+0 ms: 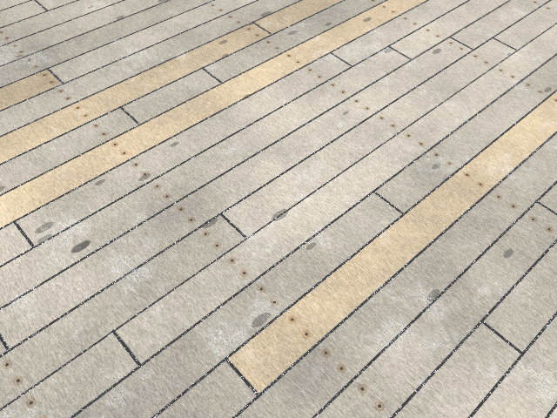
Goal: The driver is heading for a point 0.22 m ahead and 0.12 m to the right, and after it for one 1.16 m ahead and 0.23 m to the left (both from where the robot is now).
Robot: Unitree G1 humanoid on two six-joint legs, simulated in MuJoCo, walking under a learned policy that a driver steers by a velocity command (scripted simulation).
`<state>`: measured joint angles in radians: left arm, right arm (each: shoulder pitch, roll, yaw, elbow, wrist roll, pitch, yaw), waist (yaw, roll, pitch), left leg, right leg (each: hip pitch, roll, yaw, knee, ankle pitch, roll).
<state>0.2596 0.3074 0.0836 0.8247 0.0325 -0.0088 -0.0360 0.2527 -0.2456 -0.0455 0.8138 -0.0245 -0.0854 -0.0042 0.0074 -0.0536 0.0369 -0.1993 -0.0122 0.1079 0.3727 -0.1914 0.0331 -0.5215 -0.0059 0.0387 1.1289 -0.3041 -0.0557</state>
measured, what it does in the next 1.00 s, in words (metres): walks ahead: right foot, then left foot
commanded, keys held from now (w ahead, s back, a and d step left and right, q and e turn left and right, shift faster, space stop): w+e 0.28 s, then w+q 0.72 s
